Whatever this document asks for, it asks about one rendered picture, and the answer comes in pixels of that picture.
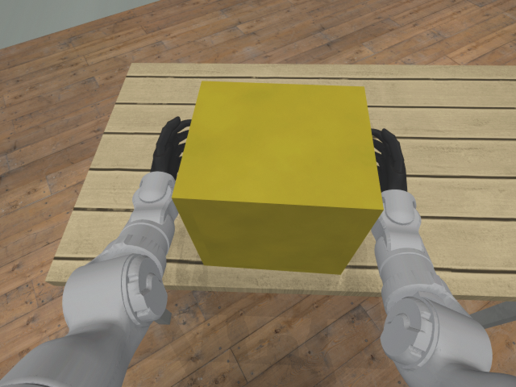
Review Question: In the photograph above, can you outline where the carton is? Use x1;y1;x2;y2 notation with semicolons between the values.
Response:
172;81;384;275

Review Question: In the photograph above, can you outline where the robot left forearm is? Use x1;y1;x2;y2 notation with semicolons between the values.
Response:
62;172;178;325

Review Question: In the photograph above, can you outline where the right robot hand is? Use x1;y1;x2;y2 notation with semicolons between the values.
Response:
371;128;407;192

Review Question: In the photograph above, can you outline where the robot right forearm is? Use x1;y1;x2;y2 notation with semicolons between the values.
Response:
371;189;493;359

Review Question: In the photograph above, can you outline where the table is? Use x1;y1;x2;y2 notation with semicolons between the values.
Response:
45;63;516;329

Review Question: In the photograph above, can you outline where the right robot upper arm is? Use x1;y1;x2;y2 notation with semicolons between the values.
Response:
381;296;516;387

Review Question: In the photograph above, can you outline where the left robot upper arm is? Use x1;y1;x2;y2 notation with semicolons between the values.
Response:
0;253;168;387

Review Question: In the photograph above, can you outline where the left robot hand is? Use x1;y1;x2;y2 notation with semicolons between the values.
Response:
151;116;192;180

